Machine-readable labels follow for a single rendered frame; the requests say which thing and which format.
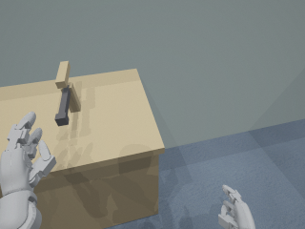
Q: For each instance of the tap lever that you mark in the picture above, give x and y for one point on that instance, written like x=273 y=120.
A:
x=62 y=118

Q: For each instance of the right robot hand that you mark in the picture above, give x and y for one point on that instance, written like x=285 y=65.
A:
x=240 y=216

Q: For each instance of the counter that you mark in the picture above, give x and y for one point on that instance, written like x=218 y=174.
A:
x=107 y=157

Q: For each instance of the robot left forearm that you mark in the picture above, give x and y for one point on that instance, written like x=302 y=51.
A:
x=18 y=211

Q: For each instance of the left robot hand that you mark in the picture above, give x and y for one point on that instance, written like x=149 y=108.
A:
x=15 y=161

